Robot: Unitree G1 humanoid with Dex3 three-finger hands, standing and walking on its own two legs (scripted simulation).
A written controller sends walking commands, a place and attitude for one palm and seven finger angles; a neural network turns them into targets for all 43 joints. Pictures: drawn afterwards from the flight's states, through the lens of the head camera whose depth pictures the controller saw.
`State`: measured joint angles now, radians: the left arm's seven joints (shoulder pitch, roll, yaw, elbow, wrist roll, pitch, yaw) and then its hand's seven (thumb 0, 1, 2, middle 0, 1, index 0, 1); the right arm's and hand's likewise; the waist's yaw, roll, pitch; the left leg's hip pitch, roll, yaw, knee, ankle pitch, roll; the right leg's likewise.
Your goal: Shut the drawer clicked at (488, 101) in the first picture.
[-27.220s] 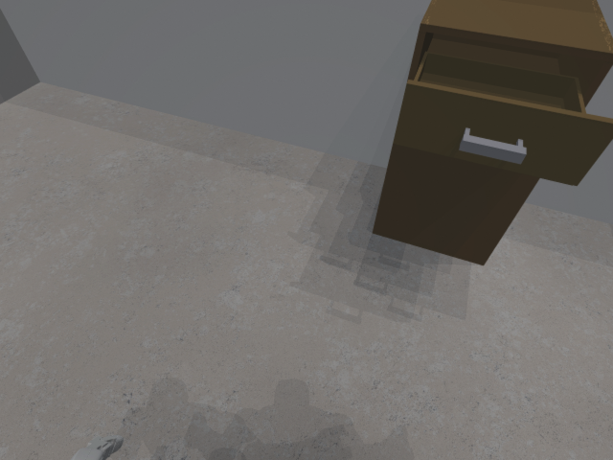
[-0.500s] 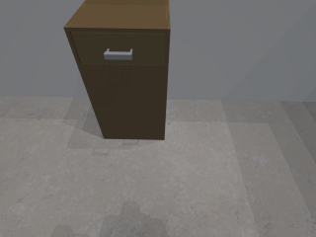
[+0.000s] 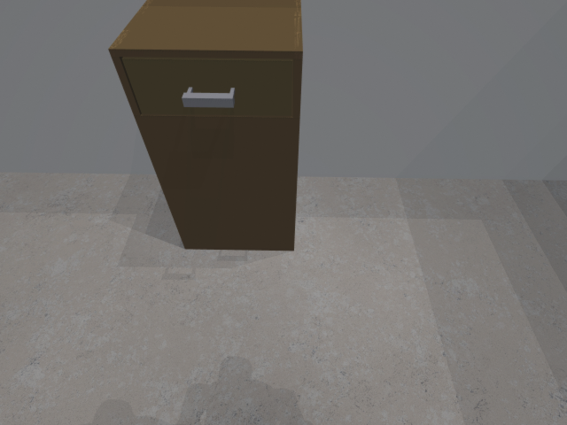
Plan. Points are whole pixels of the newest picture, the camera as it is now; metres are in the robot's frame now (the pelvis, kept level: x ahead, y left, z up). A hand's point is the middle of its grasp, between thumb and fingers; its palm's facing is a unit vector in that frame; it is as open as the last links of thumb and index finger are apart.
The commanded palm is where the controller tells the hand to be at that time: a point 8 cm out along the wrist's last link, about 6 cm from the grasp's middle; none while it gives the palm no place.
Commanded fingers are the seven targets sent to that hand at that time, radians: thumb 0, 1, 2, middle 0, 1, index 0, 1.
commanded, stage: stand and wait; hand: left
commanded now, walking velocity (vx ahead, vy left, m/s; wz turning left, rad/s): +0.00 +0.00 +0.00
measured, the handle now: (210, 95) +0.87 +0.24 -0.01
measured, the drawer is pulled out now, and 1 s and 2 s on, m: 0.00 0.00 0.00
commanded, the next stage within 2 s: none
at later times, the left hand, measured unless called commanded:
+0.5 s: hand out of the picture +0.02 +0.21 -0.17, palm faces +0.00 -0.97 -0.26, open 7.3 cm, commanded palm none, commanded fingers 0.00 0.90 0.90 -0.20 -0.30 -0.20 -0.30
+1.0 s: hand out of the picture +0.03 +0.23 -0.17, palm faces -0.01 -0.96 -0.27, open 7.3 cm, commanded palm none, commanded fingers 0.00 0.90 0.90 -0.20 -0.30 -0.20 -0.30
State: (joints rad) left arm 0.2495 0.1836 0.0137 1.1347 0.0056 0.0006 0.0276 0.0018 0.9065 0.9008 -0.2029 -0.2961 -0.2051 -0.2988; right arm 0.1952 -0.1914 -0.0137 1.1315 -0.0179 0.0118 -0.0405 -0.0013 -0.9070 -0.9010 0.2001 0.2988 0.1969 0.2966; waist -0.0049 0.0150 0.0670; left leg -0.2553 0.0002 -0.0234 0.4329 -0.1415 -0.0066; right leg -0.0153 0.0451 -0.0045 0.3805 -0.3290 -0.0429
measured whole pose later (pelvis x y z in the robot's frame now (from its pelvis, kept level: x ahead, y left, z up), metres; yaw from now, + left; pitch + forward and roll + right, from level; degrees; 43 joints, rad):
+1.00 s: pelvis +0.00 +0.01 +0.00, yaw -1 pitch -2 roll +0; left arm 0.20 0.26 0.01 1.13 0.01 -0.01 0.01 0.00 0.91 0.90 -0.20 -0.30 -0.21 -0.30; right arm 0.15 -0.26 -0.01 1.14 -0.02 0.01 -0.03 0.00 -0.91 -0.90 0.20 0.30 0.20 0.30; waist -0.01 0.00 0.06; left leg -0.23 -0.01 0.00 0.38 -0.12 0.01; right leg 0.01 0.03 0.01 0.32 -0.30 -0.02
